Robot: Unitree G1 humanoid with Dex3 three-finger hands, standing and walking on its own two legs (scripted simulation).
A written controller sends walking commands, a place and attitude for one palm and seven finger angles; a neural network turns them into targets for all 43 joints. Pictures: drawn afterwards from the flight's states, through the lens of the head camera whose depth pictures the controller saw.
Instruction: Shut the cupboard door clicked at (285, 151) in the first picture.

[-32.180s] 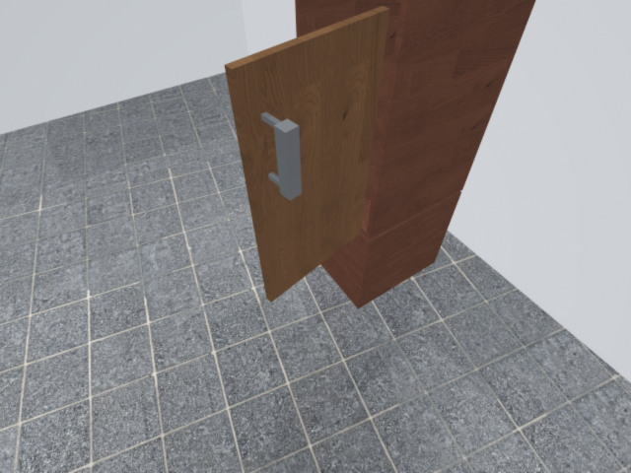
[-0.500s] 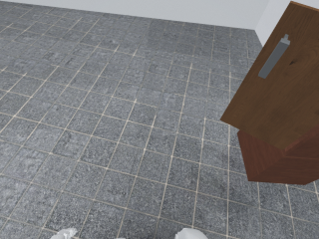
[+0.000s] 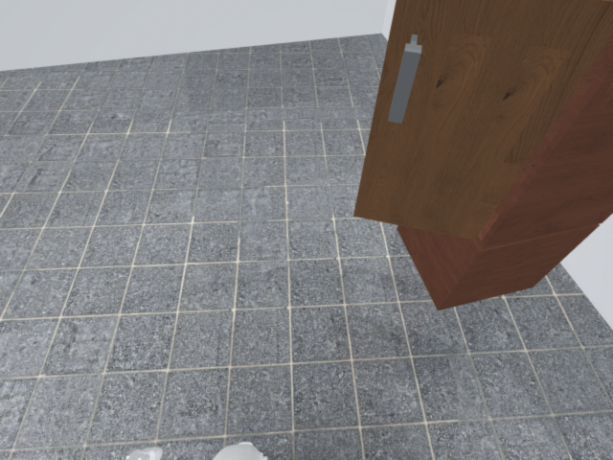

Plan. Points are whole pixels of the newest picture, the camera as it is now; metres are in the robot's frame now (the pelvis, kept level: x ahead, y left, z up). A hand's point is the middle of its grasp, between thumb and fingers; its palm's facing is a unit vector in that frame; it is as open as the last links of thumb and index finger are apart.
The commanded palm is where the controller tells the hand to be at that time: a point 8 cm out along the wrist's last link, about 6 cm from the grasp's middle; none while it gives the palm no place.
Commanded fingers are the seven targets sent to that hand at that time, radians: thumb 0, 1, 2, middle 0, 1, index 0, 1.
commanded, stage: turn to face it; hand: left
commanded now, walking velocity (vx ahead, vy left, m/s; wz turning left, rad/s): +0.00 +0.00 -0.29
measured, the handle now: (404, 79) +0.72 -0.14 +0.10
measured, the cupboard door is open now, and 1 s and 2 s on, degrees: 62 62 62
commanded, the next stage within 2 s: take the last steps up to it in 0.20 s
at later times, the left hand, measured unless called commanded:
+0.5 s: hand out of the picture +0.13 +0.18 -0.16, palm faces -0.14 -0.97 -0.22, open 7.3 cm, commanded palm none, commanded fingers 0.00 0.90 0.90 -0.20 -0.30 -0.20 -0.30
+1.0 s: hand (246, 349) +0.30 +0.12 -0.16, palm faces -0.32 -0.93 -0.16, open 7.3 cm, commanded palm none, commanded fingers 0.00 0.90 0.90 -0.20 -0.30 -0.20 -0.30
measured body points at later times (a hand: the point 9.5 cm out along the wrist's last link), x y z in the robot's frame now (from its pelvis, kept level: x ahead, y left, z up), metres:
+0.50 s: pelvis +0.02 +0.00 +0.00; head +0.04 -0.01 +0.45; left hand +0.13 +0.23 -0.14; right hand -0.01 -0.26 -0.15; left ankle +0.02 +0.11 -0.70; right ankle -0.03 -0.11 -0.73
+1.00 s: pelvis +0.15 -0.04 +0.02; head +0.19 -0.03 +0.46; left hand +0.32 +0.17 -0.14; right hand +0.03 -0.26 -0.12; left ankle +0.14 +0.09 -0.73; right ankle +0.17 -0.23 -0.66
